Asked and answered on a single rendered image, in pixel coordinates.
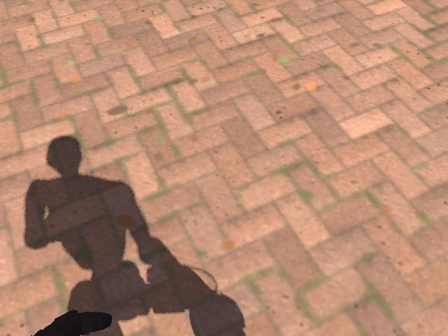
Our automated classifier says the robot left hand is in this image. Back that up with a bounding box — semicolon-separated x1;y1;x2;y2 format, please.
31;310;112;336

